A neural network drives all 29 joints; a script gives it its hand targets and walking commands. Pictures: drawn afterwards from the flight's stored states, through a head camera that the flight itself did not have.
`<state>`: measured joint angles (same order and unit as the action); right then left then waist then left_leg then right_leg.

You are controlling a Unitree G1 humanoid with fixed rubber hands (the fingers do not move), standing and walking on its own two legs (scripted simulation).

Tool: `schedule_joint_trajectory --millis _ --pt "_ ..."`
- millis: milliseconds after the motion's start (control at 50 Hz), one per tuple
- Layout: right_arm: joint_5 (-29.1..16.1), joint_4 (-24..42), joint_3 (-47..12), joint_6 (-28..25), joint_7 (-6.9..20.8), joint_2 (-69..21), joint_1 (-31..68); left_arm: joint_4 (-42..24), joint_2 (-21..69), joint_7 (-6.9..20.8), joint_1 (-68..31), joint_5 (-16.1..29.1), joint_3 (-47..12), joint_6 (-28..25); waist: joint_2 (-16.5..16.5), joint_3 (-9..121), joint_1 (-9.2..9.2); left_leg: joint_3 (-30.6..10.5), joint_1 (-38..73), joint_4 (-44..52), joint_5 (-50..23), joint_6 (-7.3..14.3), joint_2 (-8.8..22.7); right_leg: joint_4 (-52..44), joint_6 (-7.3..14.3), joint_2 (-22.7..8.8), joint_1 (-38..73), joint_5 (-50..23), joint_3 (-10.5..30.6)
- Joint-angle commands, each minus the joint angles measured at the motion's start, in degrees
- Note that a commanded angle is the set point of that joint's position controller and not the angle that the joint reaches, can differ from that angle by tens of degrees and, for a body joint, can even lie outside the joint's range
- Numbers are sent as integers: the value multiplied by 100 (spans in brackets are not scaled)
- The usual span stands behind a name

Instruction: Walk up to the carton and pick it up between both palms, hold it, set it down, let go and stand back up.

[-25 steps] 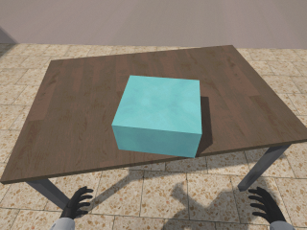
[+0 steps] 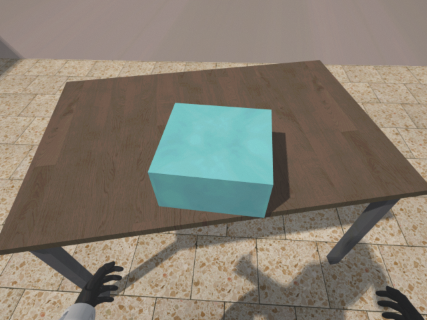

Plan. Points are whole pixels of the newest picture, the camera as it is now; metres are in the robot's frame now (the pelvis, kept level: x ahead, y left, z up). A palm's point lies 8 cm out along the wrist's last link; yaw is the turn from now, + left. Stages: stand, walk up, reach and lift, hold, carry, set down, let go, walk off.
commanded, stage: walk up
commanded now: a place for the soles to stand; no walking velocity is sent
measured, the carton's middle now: (216, 156) +0.52 +0.04 -0.05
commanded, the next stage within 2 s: none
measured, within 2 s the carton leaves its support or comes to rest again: neither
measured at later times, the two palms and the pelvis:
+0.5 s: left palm (94, 313) +0.14 +0.26 -0.07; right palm out of the picture +0.11 -0.36 -0.06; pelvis +0.00 -0.04 +0.00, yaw +2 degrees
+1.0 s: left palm out of the picture +0.12 +0.26 -0.07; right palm out of the picture +0.14 -0.34 -0.06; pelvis -0.01 -0.04 +0.00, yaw +5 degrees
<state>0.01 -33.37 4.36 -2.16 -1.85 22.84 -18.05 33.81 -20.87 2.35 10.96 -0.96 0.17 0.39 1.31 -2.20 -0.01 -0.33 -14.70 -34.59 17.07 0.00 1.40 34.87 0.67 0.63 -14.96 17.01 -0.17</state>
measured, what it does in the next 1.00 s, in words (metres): stands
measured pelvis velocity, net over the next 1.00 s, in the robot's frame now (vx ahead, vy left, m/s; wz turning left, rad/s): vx -0.01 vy -0.04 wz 0.09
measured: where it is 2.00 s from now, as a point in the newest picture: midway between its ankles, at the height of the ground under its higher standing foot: outside the picture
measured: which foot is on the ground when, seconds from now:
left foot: down 0.00-1.00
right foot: down 0.00-1.00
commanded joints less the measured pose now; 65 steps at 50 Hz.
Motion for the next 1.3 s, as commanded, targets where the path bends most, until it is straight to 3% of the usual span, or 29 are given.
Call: schedule_joint_trajectory --millis 0,40,60,100,140,180,200,240,280,320,340,380,440,500,520,540,560,580,600,620,680,720,780,840,920,980,1080,1160,1280 --pt "102 413 210 -77 -141 1087 -137 -362 -1487 66 -305 -152 783 25 681 -72 22 110 -562 -311 234 188 -93 -1316 942 -1324 172 115 1207" --pt "137 282 209 -89 -191 1181 -478 -487 -1444 85 -594 -125 761 81 697 -76 -146 -76 -40 -8 -24 207 13 -1046 769 -1167 -268 -173 924" --pt "141 248 247 -111 -202 1337 -540 -520 -1385 82 -623 -134 758 95 517 52 -186 -580 131 283 -20 382 250 -642 621 -972 -520 -15 814" --pt "206 335 311 -157 -222 1652 -483 -569 -1234 91 -544 -106 756 112 -539 -139 -201 -2348 124 1184 -111 1021 1345 686 74 -306 -1015 293 275" --pt "287 407 332 -178 -240 1765 -507 -530 -1223 46 -319 -152 782 193 -614 -401 -164 -2940 -221 1484 -100 1502 1910 1178 9 -275 -1164 1490 440" --pt "289 425 321 -158 -243 1751 -463 -573 -1199 61 -261 -229 801 155 -779 -268 -114 -2491 -237 1273 -695 1496 1845 1141 16 -442 -1025 1432 571" --pt "262 431 306 -147 -236 1708 -355 -487 -1284 48 -101 -216 818 125 -590 -229 -5 -2298 -236 1069 -1159 1355 1675 859 25 -387 -824 1213 520" --pt "201 467 239 -120 -233 1684 -293 -445 -1255 50 5 -264 795 95 -802 68 -9 -1668 -412 648 -1754 1070 1285 309 123 -313 -159 546 206" --pt "151 488 201 -34 -204 1565 -190 -288 -1320 18 220 -259 784 62 -622 223 119 -1128 -738 126 -1345 632 851 -660 237 -362 661 -415 306" --pt "-32 559 61 -14 -108 1064 20 -276 -1761 -101 244 -108 808 -44 650 237 212 -87 -1437 -1086 264 -71 -128 -1382 699 -1616 1139 -1256 1938" --pt "10 521 105 44 -167 1043 71 -294 -1617 -95 105 -100 765 -26 672 139 241 -33 -1171 -1603 1703 -55 -82 -1530 1065 -1989 409 -834 2133" --pt "92 476 199 135 -180 1220 12 -347 -1506 -49 -174 -97 706 38 620 -450 154 -190 -676 -1925 1816 57 -72 -1738 1274 -1822 -734 860 1893" --pt "68 267 203 18 -95 1189 -487 -403 -1511 -89 -523 -35 669 87 959 -434 -58 -42 -505 -1094 977 64 7 -1363 909 -1198 -406 319 807" --pt "47 123 111 -84 -38 1018 -568 -405 -1307 -109 -507 31 603 150 572 -100 -100 110 336 835 -134 101 -70 -809 575 -1028 -185 72 560" --pt "86 78 170 -120 -82 1146 -473 -337 -1230 -108 -399 62 561 94 632 266 -83 -263 688 1018 -550 145 29 -340 430 -981 -78 -552 557" --pt "140 104 211 -158 -114 1426 -414 -343 -1102 -94 -348 81 496 45 32 463 -95 -1210 821 1141 -767 298 608 229 222 -797 -334 -874 371" --pt "131 165 181 -204 -103 1444 -160 -400 -952 -75 -243 114 493 25 -579 450 78 -2244 688 1293 -1263 586 1222 487 -24 -448 -504 -275 229" --pt "116 235 168 -192 -103 1597 -101 -331 -1129 -107 -291 39 540 56 -670 356 11 -2526 364 1137 -1392 1049 1573 337 -17 -370 -424 777 228" --pt "104 219 136 -195 -97 1527 -71 -264 -1228 -128 -285 29 534 72 -463 238 -29 -2370 149 1015 -1575 1123 1584 184 -17 -438 -271 985 373" --pt "64 242 122 -182 -49 1524 -5 -274 -1270 -127 -242 24 558 68 -837 93 18 -2056 -136 945 -1565 1026 1437 -66 -26 -531 15 527 447" --pt "-21 245 68 -100 -13 1298 165 -118 -1518 -127 -69 -30 622 -103 -344 465 84 -1004 -690 322 -952 258 509 -891 253 -1019 1148 -1159 744" --pt "-39 199 16 -58 -26 1097 34 -101 -1526 -116 -282 -5 596 -114 65 489 -96 -355 -256 -34 -224 77 102 -1087 615 -1486 549 -890 998" --pt "51 135 91 -46 -29 1299 1 -168 -1391 -57 -453 37 579 -71 33 204 -114 -794 26 467 -541 248 295 -861 326 -922 115 204 375" --pt "36 169 120 -76 -33 1427 117 -196 -1343 -71 -253 9 590 -50 85 363 53 -1322 -539 589 -618 417 673 -633 185 -789 728 -11 328" --pt "1 119 22 -63 22 1258 162 -148 -1436 -80 -385 46 559 -67 278 324 17 -865 -341 446 -531 156 298 -996 352 -1055 572 -23 569" --pt "37 71 75 -82 14 1385 102 -202 -1422 -76 -503 51 581 -72 -72 374 -64 -837 -232 505 -796 254 391 -756 328 -967 532 -9 337" --pt "-6 160 72 -99 3 1390 321 -123 -1322 -95 -268 69 563 -50 -234 575 97 -1118 -448 602 -983 274 512 -632 268 -874 1013 -475 321" --pt "5 90 92 -46 29 1392 169 -98 -1439 -81 -387 46 589 -58 223 217 53 -897 -520 488 -706 209 383 -880 344 -968 756 40 390" --pt "0 109 86 -70 59 1314 219 -126 -1349 -62 -363 21 590 -68 0 383 18 -850 -333 518 -761 282 350 -812 307 -984 649 60 340"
